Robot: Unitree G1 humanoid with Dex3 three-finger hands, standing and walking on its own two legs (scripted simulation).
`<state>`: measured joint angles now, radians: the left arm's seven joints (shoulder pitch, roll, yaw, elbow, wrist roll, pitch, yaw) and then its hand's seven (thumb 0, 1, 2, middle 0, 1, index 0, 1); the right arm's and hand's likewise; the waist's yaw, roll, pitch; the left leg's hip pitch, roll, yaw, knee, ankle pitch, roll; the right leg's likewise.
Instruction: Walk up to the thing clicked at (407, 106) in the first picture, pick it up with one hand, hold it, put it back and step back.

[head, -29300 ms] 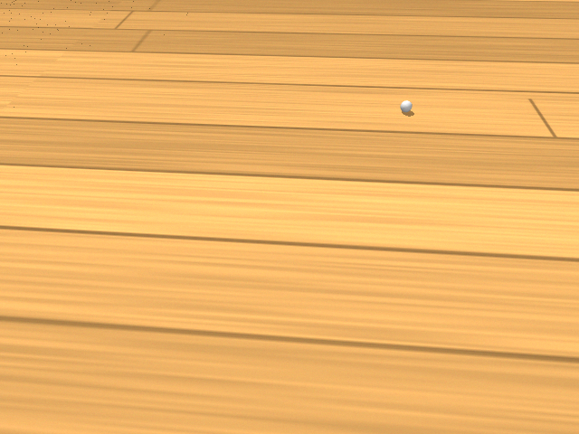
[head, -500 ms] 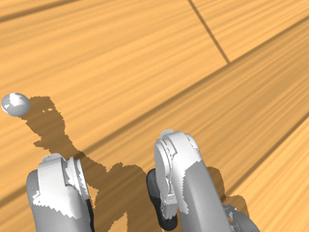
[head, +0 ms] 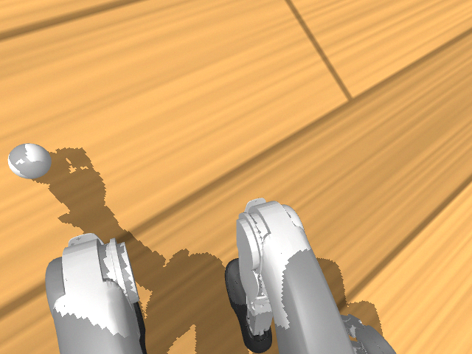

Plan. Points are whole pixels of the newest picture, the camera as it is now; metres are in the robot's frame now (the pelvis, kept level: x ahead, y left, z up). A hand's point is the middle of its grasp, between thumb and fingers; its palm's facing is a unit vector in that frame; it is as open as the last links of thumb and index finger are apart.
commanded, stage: rise first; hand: left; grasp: from above
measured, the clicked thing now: (30, 161) +0.48 +0.30 -0.29
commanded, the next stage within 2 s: approach in 0.20 s
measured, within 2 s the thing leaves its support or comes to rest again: neither
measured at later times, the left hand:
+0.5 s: hand out of the picture +0.45 +0.32 -0.17, palm faces -0.45 -0.07 -0.89, open 14.0 cm
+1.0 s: hand out of the picture +0.46 +0.31 -0.19, palm faces -0.51 -0.13 -0.85, open 13.9 cm
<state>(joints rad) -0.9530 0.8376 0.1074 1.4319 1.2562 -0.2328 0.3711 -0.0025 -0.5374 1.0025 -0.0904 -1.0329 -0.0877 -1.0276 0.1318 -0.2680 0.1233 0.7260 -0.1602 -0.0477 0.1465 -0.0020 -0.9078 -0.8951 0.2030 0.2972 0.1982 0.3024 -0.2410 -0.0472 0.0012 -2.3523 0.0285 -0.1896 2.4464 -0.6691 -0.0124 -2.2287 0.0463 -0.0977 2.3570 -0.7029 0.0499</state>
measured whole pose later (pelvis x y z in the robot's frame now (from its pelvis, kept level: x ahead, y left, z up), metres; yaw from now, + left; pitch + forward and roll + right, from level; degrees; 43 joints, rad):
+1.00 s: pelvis +0.00 +0.00 +0.00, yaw +0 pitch +31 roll -8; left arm -1.03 0.85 0.09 1.54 1.17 -0.13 0.32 0.00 -0.51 0.98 -0.11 -1.06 -0.11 -1.05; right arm 0.17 -0.28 0.17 0.69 -0.16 -0.07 0.14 0.00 -0.91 -0.89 0.20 0.30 0.20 0.30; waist -0.30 -0.03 0.05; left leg -2.36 0.04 -0.18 2.45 -0.65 -0.02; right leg -2.26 0.06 -0.09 2.37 -0.67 0.05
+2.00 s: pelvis +0.00 +0.00 -0.02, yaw -4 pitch +28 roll -13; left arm -1.03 0.96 0.11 1.68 1.27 -0.23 0.58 0.00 -0.52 1.00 -0.09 -0.99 -0.08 -0.99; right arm 0.12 -0.32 0.28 0.69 -0.27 -0.19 0.23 0.00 -0.90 -0.90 0.20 0.30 0.20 0.30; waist -0.36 -0.14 0.13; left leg -2.36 0.04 -0.27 2.54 -0.71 -0.02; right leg -2.22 0.08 -0.16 2.39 -0.70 0.06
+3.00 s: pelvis +0.00 +0.01 -0.01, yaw -6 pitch +27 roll -15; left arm -1.07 1.00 0.08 1.76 1.25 -0.18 0.64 0.00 -0.26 0.79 -0.22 -0.97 -0.25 -0.93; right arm 0.08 -0.34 0.32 0.64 -0.27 -0.25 0.25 0.00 -0.90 -0.90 0.20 0.30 0.20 0.30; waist -0.39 -0.16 0.17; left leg -2.35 0.05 -0.29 2.54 -0.70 -0.01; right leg -2.20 0.09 -0.17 2.37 -0.67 0.07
